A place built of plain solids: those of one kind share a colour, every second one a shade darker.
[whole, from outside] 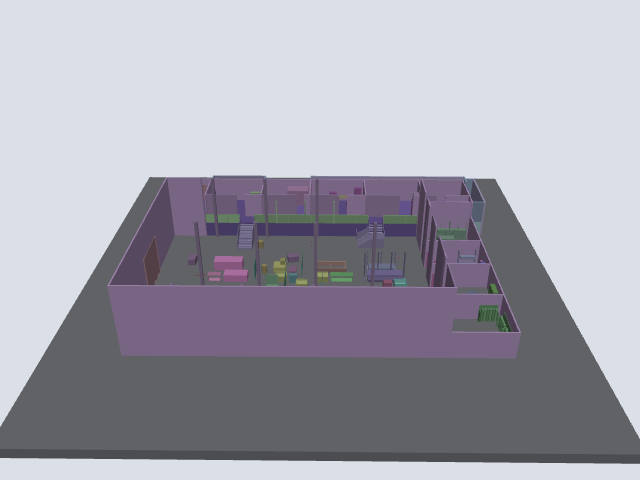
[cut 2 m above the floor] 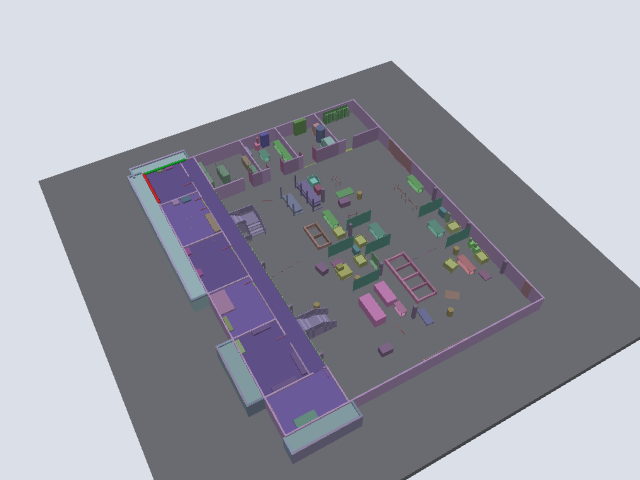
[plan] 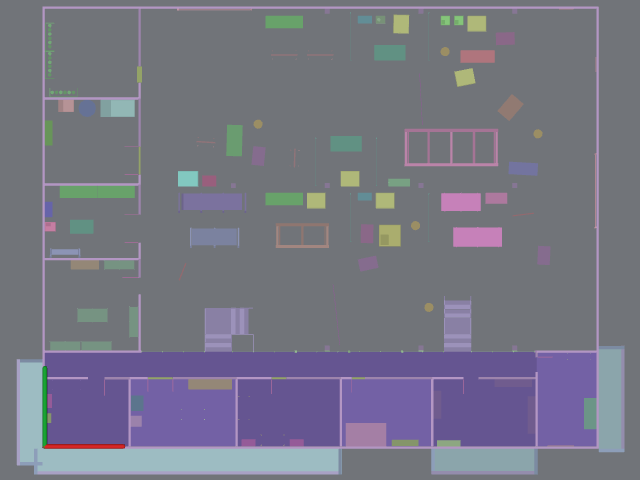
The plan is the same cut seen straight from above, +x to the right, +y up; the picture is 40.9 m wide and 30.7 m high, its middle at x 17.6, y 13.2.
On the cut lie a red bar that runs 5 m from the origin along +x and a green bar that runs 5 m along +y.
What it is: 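A small steel fabricator's works in a shed of 35.3 x 28.0 m, halls 7.6 m to the eaves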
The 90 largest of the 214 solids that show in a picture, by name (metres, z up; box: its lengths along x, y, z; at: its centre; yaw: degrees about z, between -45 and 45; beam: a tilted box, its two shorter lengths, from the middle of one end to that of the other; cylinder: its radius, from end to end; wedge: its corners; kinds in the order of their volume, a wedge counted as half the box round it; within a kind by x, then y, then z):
{
 "level_1": {"box": [5.43, 4.36, 1.85], "at": [2.71, 2.18, 0.88]},
 "level_2": {"box": [6.84, 4.36, 1.85], "at": [8.85, 2.18, 0.88]},
 "level_3": {"box": [6.67, 4.36, 1.85], "at": [15.61, 2.18, 0.88]},
 "level_4": {"box": [31.46, 1.7, 1.85], "at": [15.73, 5.21, 0.88]},
 "level_5": {"box": [5.84, 4.36, 1.85], "at": [21.86, 2.18, 0.88]},
 "level_6": {"box": [6.68, 4.36, 1.85], "at": [28.12, 2.18, 0.88]},
 "level_7": {"box": [3.82, 6.06, 1.85], "at": [33.37, 3.03, 0.88]},
 "wall_1": {"box": [0.15, 4.66, 4.75], "at": [-0.07, 2.18, 2.33]},
 "wall_2": {"box": [0.15, 2.0, 4.75], "at": [-0.07, 5.21, 2.33]},
 "wall_3": {"box": [0.15, 6.22, 2.95], "at": [-0.07, 9.02, 1.43]},
 "wall_4": {"box": [0.15, 5.07, 2.95], "at": [-0.07, 14.37, 1.43]},
 "wall_5": {"box": [0.15, 5.8, 2.95], "at": [-0.07, 19.5, 1.43]},
 "wall_6": {"box": [0.15, 6.04, 2.95], "at": [-0.07, 25.12, 1.43]},
 "wall_7": {"box": [2.77, 0.15, 4.75], "at": [1.38, 4.36, 2.33]},
 "wall_8": {"box": [5.73, 0.15, 4.75], "at": [2.71, -0.07, 2.33]},
 "wall_9": {"box": [6.06, 0.15, 4.75], "at": [3.03, 6.06, 2.33]},
 "wall_10": {"box": [6.06, 0.15, 2.95], "at": [3.03, 11.98, 1.43]},
 "wall_11": {"box": [6.06, 0.15, 2.95], "at": [3.03, 16.75, 1.43]},
 "wall_12": {"box": [6.06, 0.15, 2.95], "at": [3.03, 22.25, 1.43]},
 "wall_13": {"box": [6.36, 0.15, 2.95], "at": [3.03, 28.07, 1.43]},
 "wall_14": {"box": [1.61, 0.15, 4.75], "at": [4.62, 4.36, 2.33]},
 "wall_15": {"box": [0.15, 4.36, 4.75], "at": [5.43, 2.18, 2.33]},
 "wall_16": {"box": [0.15, 3.67, 7.66], "at": [6.06, 7.9, 3.78]},
 "wall_17": {"box": [0.15, 1.2, 7.66], "at": [6.06, 11.38, 3.78]},
 "wall_18": {"box": [0.15, 1.05, 7.66], "at": [6.06, 12.51, 3.78]},
 "wall_19": {"box": [0.15, 1.92, 7.66], "at": [6.06, 15.79, 3.78]},
 "wall_20": {"box": [0.15, 3.07, 7.66], "at": [6.06, 20.71, 3.78]},
 "wall_21": {"box": [0.15, 1.01, 7.66], "at": [6.06, 22.76, 3.78]},
 "wall_22": {"box": [0.15, 3.67, 7.66], "at": [6.06, 26.15, 3.78]},
 "wall_23": {"box": [7.14, 0.15, 4.75], "at": [8.85, -0.07, 2.33]},
 "wall_24": {"box": [4.08, 0.15, 4.75], "at": [10.23, 4.36, 2.33]},
 "wall_25": {"box": [0.15, 4.36, 4.75], "at": [12.27, 2.18, 2.33]},
 "wall_26": {"box": [2.23, 0.15, 4.75], "at": [13.39, 4.36, 2.33]},
 "wall_27": {"box": [6.97, 0.15, 4.75], "at": [15.61, -0.07, 2.33]},
 "wall_28": {"box": [3.48, 0.15, 4.75], "at": [17.2, 4.36, 2.33]},
 "wall_29": {"box": [0.15, 4.36, 4.75], "at": [18.94, 2.18, 2.33]},
 "wall_30": {"box": [29.52, 0.15, 7.66], "at": [20.67, 28.07, 3.78]},
 "wall_31": {"box": [6.14, 0.15, 4.75], "at": [21.86, -0.07, 2.33]},
 "wall_32": {"box": [4.29, 0.15, 4.75], "at": [22.63, 4.36, 2.33]},
 "wall_33": {"box": [0.15, 4.36, 4.75], "at": [24.78, 2.18, 2.33]},
 "wall_34": {"box": [2.0, 0.15, 4.75], "at": [25.78, 4.36, 2.33]},
 "wall_35": {"box": [6.98, 0.15, 4.75], "at": [28.12, -0.07, 2.33]},
 "wall_36": {"box": [3.73, 0.15, 4.75], "at": [29.6, 4.36, 2.33]},
 "wall_37": {"box": [0.15, 4.36, 4.75], "at": [31.46, 2.18, 2.33]},
 "wall_38": {"box": [4.12, 0.15, 4.75], "at": [33.37, -0.07, 2.33]},
 "wall_39": {"box": [3.82, 0.15, 7.66], "at": [33.37, 6.06, 3.78]},
 "wall_40": {"box": [0.15, 6.36, 4.75], "at": [35.35, 3.03, 2.33]},
 "wall_41": {"box": [0.15, 22.23, 7.66], "at": [35.35, 17.02, 3.78]},
 "street_1": {"box": [1.65, 6.8, 1.85], "at": [-0.97, 2.18, 0.88]},
 "street_2": {"box": [19.69, 1.65, 1.85], "at": [9.15, -0.97, 0.88]},
 "street_3": {"box": [6.8, 1.65, 1.85], "at": [28.12, -0.97, 0.88]},
 "street_4": {"box": [1.65, 6.8, 1.85], "at": [36.26, 3.03, 0.88]},
 "yard_wall_1": {"box": [0.22, 6.8, 4.45], "at": [-1.69, 2.18, 2.17]},
 "yard_wall_2": {"box": [19.69, 0.22, 4.45], "at": [9.15, -1.69, 2.17]},
 "yard_wall_3": {"box": [6.8, 0.22, 4.45], "at": [28.12, -1.69, 2.17]},
 "yard_wall_4": {"box": [0.22, 6.8, 4.45], "at": [36.97, 3.03, 2.17]},
 "yard_cheek_1": {"box": [1.65, 0.22, 4.45], "at": [-0.97, -1.11, 2.17]},
 "yard_cheek_2": {"box": [1.65, 0.22, 4.45], "at": [-0.97, 5.47, 2.17]},
 "yard_cheek_3": {"box": [0.22, 1.65, 4.45], "at": [-0.58, -0.97, 2.17]},
 "yard_cheek_4": {"box": [0.22, 1.65, 4.45], "at": [18.89, -0.97, 2.17]},
 "yard_cheek_5": {"box": [0.22, 1.65, 4.45], "at": [24.83, -0.97, 2.17]},
 "yard_cheek_6": {"box": [0.22, 1.65, 4.45], "at": [31.41, -0.97, 2.17]},
 "yard_cheek_7": {"box": [1.65, 0.22, 4.45], "at": [36.26, -0.26, 2.17]},
 "yard_cheek_8": {"box": [1.65, 0.22, 4.45], "at": [36.26, 6.32, 2.17]},
 "cubicles_1": {"box": [2.6, 1.5, 2.05], "at": [20.54, 0.75, 2.77]},
 "shelving_1": {"box": [1.92, 0.56, 1.3], "at": [1.3, 6.43, 0.6]},
 "shelving_2": {"box": [1.92, 0.86, 1.3], "at": [3.05, 8.38, 0.6]},
 "shelving_3": {"box": [1.92, 0.56, 1.3], "at": [3.3, 6.43, 0.6]},
 "shelving_4": {"box": [1.92, 0.56, 1.3], "at": [4.76, 11.61, 0.6]},
 "shelving_5": {"box": [0.56, 1.92, 1.3], "at": [5.68, 7.96, 0.6]},
 "finished_stack_1": {"box": [2.52, 1.13, 0.82], "at": [26.62, 15.62, 0.49]},
 "finished_stack_2": {"box": [3.12, 1.23, 1.12], "at": [27.68, 13.38, 0.64]},
 "lockers_1": {"box": [0.5, 1.8, 1.85], "at": [25.11, 2.66, 2.67]},
 "lockers_2": {"box": [2.4, 0.5, 1.85], "at": [29.96, 4.04, 2.67]},
 "lockers_3": {"box": [0.5, 2.4, 1.85], "at": [31.14, 2.0, 2.67]},
 "counter_1": {"box": [1.8, 0.6, 1.05], "at": [2.56, 11.61, 0.47]},
 "counter_2": {"box": [2.8, 0.66, 0.95], "at": [10.57, 3.96, 2.23]},
 "compressor_1": {"box": [1.5, 1.04, 1.56], "at": [4.98, 21.62, 0.82]},
 "air_receiver_1": {"cylinder": 0.55, "from": [2.71, 21.62, 0.0], "to": [2.71, 21.62, 2.4]},
 "outdoor_1": {"box": [4.6, 0.05, 4.45], "at": [10.86, 27.94, 2.17]},
 "outdoor_2": {"box": [0.05, 4.6, 4.45], "at": [35.23, 16.35, 2.17]},
 "reception_desk_1": {"box": [0.8, 2.0, 1.15], "at": [34.88, 2.1, 2.33]},
 "panel_1": {"box": [0.5, 1.6, 2.15], "at": [0.25, 20.05, 1.02]},
 "flightparts_1": {"box": [1.62, 1.04, 0.95], "at": [26.4, 7.7, 0.42]},
 "vending_1": {"box": [0.8, 1.0, 1.9], "at": [5.91, 2.76, 2.7]},
 "cantilever_rack_1": {"box": [3.76, 1.06, 0.29], "at": [10.62, 15.64, 0.27]},
 "positioner_1": {"box": [1.34, 1.34, 0.56], "at": [22.07, 13.48, 0.32]},
 "tool_cabinet_1": {"box": [0.5, 1.0, 1.95], "at": [0.25, 15.15, 0.93]},
 "bar_rack_1": {"box": [2.87, 1.06, 0.31], "at": [10.84, 13.4, 0.27]},
 "fridge_1": {"box": [0.7, 0.7, 1.85], "at": [5.85, 1.61, 2.67]}
}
